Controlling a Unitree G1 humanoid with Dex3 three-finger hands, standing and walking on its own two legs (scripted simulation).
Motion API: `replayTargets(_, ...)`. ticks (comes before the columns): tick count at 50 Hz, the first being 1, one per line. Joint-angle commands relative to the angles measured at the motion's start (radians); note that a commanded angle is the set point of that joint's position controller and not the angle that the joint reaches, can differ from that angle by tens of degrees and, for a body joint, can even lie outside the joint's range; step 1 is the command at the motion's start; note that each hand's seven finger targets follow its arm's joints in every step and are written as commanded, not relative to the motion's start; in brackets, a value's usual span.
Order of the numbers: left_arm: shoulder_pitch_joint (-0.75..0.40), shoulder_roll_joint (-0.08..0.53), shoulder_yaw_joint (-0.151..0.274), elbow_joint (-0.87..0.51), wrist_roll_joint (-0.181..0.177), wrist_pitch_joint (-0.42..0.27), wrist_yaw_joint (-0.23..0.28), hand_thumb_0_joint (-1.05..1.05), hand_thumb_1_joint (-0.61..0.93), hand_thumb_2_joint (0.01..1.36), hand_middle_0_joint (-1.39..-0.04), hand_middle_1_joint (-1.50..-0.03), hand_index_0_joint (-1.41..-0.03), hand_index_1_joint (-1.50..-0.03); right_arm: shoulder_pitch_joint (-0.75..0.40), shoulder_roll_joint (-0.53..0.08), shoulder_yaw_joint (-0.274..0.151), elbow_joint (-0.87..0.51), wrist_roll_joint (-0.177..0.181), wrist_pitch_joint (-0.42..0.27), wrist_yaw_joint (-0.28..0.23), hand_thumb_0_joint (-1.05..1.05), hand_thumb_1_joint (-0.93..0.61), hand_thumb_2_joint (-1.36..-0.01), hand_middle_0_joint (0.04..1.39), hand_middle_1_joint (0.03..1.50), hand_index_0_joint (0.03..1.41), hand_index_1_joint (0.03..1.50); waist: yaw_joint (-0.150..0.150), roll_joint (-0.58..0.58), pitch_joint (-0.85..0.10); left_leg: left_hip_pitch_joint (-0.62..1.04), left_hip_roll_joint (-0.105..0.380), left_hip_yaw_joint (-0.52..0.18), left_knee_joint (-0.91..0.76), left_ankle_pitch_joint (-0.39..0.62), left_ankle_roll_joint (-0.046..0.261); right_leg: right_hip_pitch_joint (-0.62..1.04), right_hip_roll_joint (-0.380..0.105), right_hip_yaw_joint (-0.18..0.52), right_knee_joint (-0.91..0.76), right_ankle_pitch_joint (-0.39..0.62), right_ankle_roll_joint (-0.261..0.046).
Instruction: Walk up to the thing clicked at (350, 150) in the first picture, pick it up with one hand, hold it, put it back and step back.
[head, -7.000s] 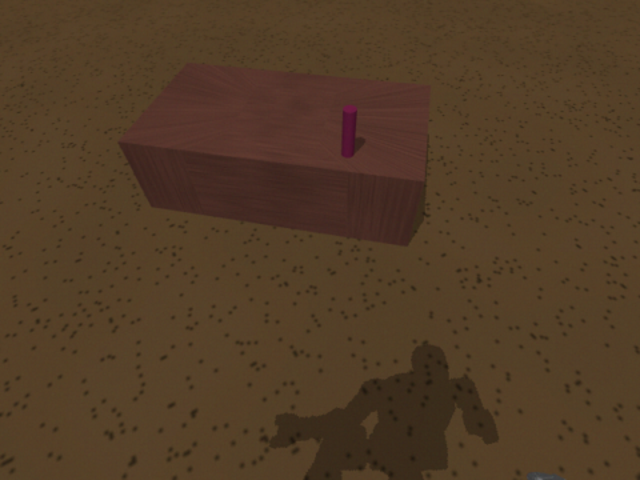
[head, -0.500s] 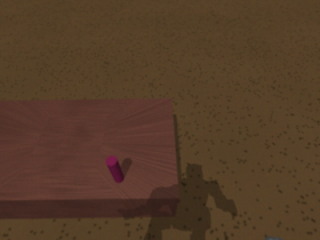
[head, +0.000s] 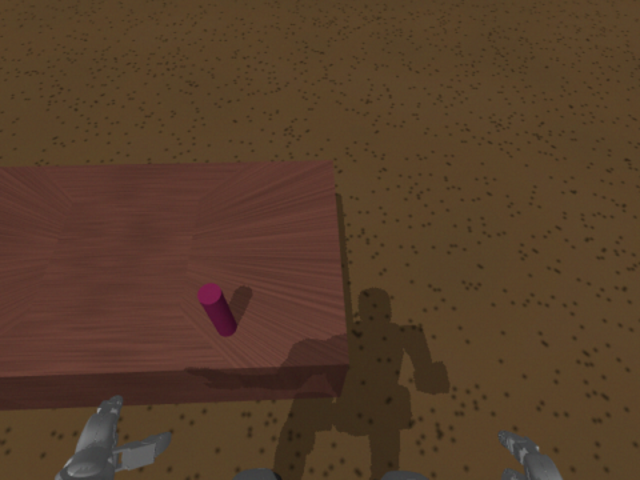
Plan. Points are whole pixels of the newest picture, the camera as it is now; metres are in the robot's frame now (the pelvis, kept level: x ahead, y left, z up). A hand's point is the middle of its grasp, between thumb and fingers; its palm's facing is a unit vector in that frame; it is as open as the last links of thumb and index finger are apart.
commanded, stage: go down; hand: left
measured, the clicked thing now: (219, 312) +0.44 +0.23 -0.32
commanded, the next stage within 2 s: none
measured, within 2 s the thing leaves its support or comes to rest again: neither
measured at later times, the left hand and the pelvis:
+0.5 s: hand (132, 444) +0.17 +0.28 -0.14, palm faces +0.06 -0.94 -0.33, open 17.2 cm; pelvis +0.02 +0.01 -0.03, yaw +0 degrees
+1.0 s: hand (122, 452) +0.16 +0.29 -0.13, palm faces +0.09 -0.94 -0.34, open 17.4 cm; pelvis +0.02 +0.01 -0.06, yaw +1 degrees
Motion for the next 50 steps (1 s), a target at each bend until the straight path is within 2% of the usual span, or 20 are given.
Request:
replayTargets(1,0.086,0.21,0.068,-0.171,0.003,0.095,-0.001,0.0,-0.066,0.117,-0.04,-0.039,-0.049,-0.024,-0.008,-0.173,-0.066,-0.179,0.01,-0.038,-0.014,0.0,-0.956,-0.91,0.2,0.3,0.2,0.3,0.026,0.068,-0.241,0.101,-0.061,0.027,-0.031,0.204,0.028,0.089,0.04,-0.014,-0.051,0.211,-0.035)
replayTargets(4,0.08,0.189,0.052,-0.246,-0.006,0.171,-0.014,0.0,-0.229,0.099,-0.048,-0.041,-0.049,-0.037,-0.029,-0.165,-0.056,-0.228,0.015,-0.045,-0.016,0.0,-0.931,-0.905,0.2,0.3,0.2,0.3,0.016,0.043,-0.171,0.054,-0.054,0.024,-0.026,0.12,0.028,0.022,0.048,-0.023,-0.05,0.116,-0.037)
replayTargets(5,0.059,0.193,0.056,-0.276,-0.01,0.187,-0.017,0.0,-0.291,0.093,-0.053,-0.039,-0.049,-0.039,-0.023,-0.16,-0.055,-0.233,0.015,-0.049,-0.016,0.0,-0.922,-0.903,0.2,0.3,0.2,0.3,0.011,0.038,-0.168,0.042,-0.054,0.025,-0.013,0.111,0.031,0.01,0.045,-0.023,-0.044,0.11,-0.034)
replayTargets(6,0.109,0.187,0.069,-0.26,-0.01,0.209,-0.017,0.0,-0.371,0.073,-0.06,-0.045,-0.057,-0.045,-0.01,-0.161,-0.056,-0.238,0.013,-0.052,-0.018,0.0,-0.92,-0.901,0.2,0.3,0.2,0.3,0.01,0.022,-0.185,0.044,-0.051,0.023,-0.006,0.11,0.032,0.01,0.048,-0.023,-0.03,0.109,-0.033)
replayTargets(7,0.064,0.194,0.058,-0.332,-0.01,0.216,-0.022,0.0,-0.424,0.067,-0.064,-0.055,-0.064,-0.053,-0.006,-0.157,-0.055,-0.243,0.013,-0.056,-0.018,0.0,-0.906,-0.897,0.2,0.3,0.2,0.3,0.005,0.038,-0.19,0.039,-0.05,0.023,0.009,0.119,0.032,-0.005,0.047,-0.024,-0.016,0.119,-0.033)
replayTargets(8,0.084,0.204,0.075,-0.305,-0.009,0.229,-0.024,0.0,-0.449,0.065,-0.066,-0.056,-0.063,-0.056,0.003,-0.158,-0.051,-0.247,0.012,-0.061,-0.019,0.0,-0.9,-0.896,0.2,0.3,0.2,0.3,-0.002,0.035,-0.189,0.027,-0.05,0.022,0.024,0.112,0.033,-0.019,0.045,-0.019,-0.003,0.116,-0.03)
replayTargets(9,0.039,0.215,0.073,-0.398,-0.011,0.227,-0.029,0.0,-0.47,0.068,-0.066,-0.054,-0.06,-0.058,0.008,-0.161,-0.058,-0.255,0.011,-0.069,-0.02,0.0,-0.901,-0.897,0.2,0.3,0.2,0.3,-0.006,0.033,-0.211,0.032,-0.046,0.02,0.039,0.131,0.034,-0.028,0.047,-0.02,0.015,0.135,-0.028)
replayTargets(10,0.088,0.217,0.084,-0.369,-0.007,0.237,-0.03,0.0,-0.503,0.058,-0.067,-0.054,-0.063,-0.056,0.006,-0.148,-0.046,-0.255,0.01,-0.073,-0.023,0.0,-0.895,-0.895,0.2,0.3,0.2,0.3,0.001,0.056,-0.212,0.025,-0.047,0.021,0.05,0.128,0.031,-0.035,0.045,-0.018,0.027,0.13,-0.029)
replayTargets(11,0.053,0.219,0.082,-0.418,-0.007,0.237,-0.033,0.0,-0.536,0.051,-0.075,-0.061,-0.07,-0.064,0.02,-0.159,-0.057,-0.256,0.007,-0.081,-0.027,0.0,-0.886,-0.893,0.2,0.3,0.2,0.3,-0.015,0.05,-0.231,0.027,-0.044,0.02,0.072,0.147,0.033,-0.042,0.044,-0.016,0.045,0.153,-0.025)
replayTargets(14,0.056,0.22,0.084,-0.513,-0.003,0.24,-0.04,0.0,-0.562,0.051,-0.077,-0.063,-0.07,-0.068,0.021,-0.158,-0.061,-0.267,0.002,-0.102,-0.04,0.0,-0.892,-0.894,0.201,0.3,0.2,0.3,-0.015,0.074,-0.274,0.024,-0.043,0.016,0.115,0.175,0.032,-0.059,0.04,-0.012,0.088,0.182,-0.024)
replayTargets(17,0.128,0.233,0.101,-0.553,-0.003,0.265,-0.048,0.0,-0.563,0.052,-0.074,-0.049,-0.064,-0.058,0.022,-0.152,-0.054,-0.27,-0.001,-0.114,-0.052,0.0,-0.894,-0.896,0.201,0.3,0.2,0.3,-0.011,0.089,-0.286,0.0,-0.042,0.011,0.154,0.19,0.03,-0.079,0.04,-0.013,0.124,0.192,-0.021)
replayTargets(19,0.139,0.214,0.083,-0.587,-0.006,0.284,-0.058,0.0,-0.555,0.053,-0.079,-0.057,-0.069,-0.065,0.015,-0.158,-0.055,-0.274,-0.003,-0.12,-0.059,0.0,-0.892,-0.895,0.201,0.3,0.2,0.3,-0.025,0.105,-0.269,-0.021,-0.039,0.006,0.168,0.161,0.028,-0.114,0.045,-0.016,0.139,0.159,-0.021)
replayTargets(20,0.162,0.242,0.111,-0.599,-0.004,0.298,-0.055,0.0,-0.552,0.053,-0.075,-0.045,-0.064,-0.054,0.012,-0.144,-0.044,-0.276,-0.003,-0.124,-0.063,0.0,-0.893,-0.896,0.201,0.3,0.2,0.3,-0.01,0.099,-0.267,-0.044,-0.039,-0.001,0.173,0.151,0.029,-0.117,0.045,-0.02,0.145,0.147,-0.023)
replayTargets(21,0.19,0.214,0.095,-0.615,-0.01,0.31,-0.059,0.0,-0.542,0.056,-0.075,-0.047,-0.063,-0.056,0.006,-0.143,-0.042,-0.285,-0.003,-0.126,-0.066,0.0,-0.899,-0.897,0.201,0.3,0.2,0.3,-0.014,0.096,-0.259,-0.052,-0.038,-0.004,0.178,0.139,0.028,-0.128,0.047,-0.022,0.154,0.131,-0.024)
replayTargets(24,0.233,0.229,0.105,-0.675,-0.012,0.349,-0.066,0.0,-0.544,0.05,-0.07,-0.042,-0.061,-0.049,-0.003,-0.14,-0.041,-0.304,-0.003,-0.133,-0.078,0.0,-0.892,-0.895,0.201,0.3,0.2,0.3,-0.005,0.095,-0.275,-0.081,-0.041,-0.006,0.213,0.145,0.03,-0.147,0.045,-0.025,0.178,0.136,-0.02)
replayTargets(25,0.233,0.224,0.097,-0.694,-0.014,0.358,-0.071,0.0,-0.576,0.047,-0.074,-0.05,-0.067,-0.055,0.006,-0.144,-0.043,-0.304,-0.004,-0.136,-0.082,0.0,-0.885,-0.893,0.201,0.3,0.2,0.3,-0.018,0.096,-0.273,-0.089,-0.039,-0.007,0.227,0.137,0.032,-0.159,0.045,-0.025,0.19,0.13,-0.018)
replayTargets(33,0.314,0.229,0.115,-0.843,-0.03,0.421,-0.078,0.0,-0.576,0.049,-0.073,-0.047,-0.062,-0.055,0.007,-0.138,-0.046,-0.347,-0.004,-0.162,-0.101,0.0,-0.885,-0.894,0.201,0.3,0.2,0.3,-0.011,0.106,-0.325,-0.127,-0.028,-0.032,0.304,0.194,0.033,-0.228,0.051,-0.038,0.273,0.144,-0.018)
replayTargets(38,0.332,0.25,0.139,-0.933,-0.04,0.446,-0.074,0.0,-0.553,0.053,-0.073,-0.042,-0.061,-0.051,0.007,-0.135,-0.045,-0.371,-0.004,-0.177,-0.114,0.0,-0.892,-0.895,0.201,0.3,0.2,0.3,-0.01,0.106,-0.344,-0.162,-0.035,-0.027,0.349,0.164,0.038,-0.25,0.045,-0.029,0.289,0.144,-0.012)
replayTargets(46,0.397,0.262,0.162,-0.966,-0.051,0.477,-0.079,0.0,-0.532,0.068,-0.067,-0.037,-0.053,-0.049,0.021,-0.127,-0.039,-0.382,-0.003,-0.193,-0.132,0.0,-0.893,-0.897,0.201,0.3,0.2,0.3,-0.014,0.096,-0.349,-0.193,-0.035,-0.032,0.383,0.144,0.043,-0.269,0.044,-0.032,0.309,0.129,-0.009)
replayTargets(50,0.395,0.252,0.157,-1.0,-0.056,0.483,-0.083,0.0,-0.536,0.06,-0.069,-0.039,-0.056,-0.049,0.012,-0.128,-0.04,-0.382,-0.004,-0.205,-0.14,0.0,-0.891,-0.896,0.201,0.3,0.2,0.3,-0.011,0.116,-0.315,-0.218,-0.033,-0.042,0.362,0.07,0.038,-0.295,0.049,-0.038,0.311,0.05,-0.017)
